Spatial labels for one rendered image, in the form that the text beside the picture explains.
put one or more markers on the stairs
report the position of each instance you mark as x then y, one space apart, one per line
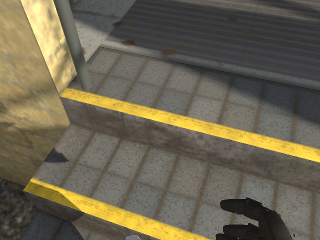
114 174

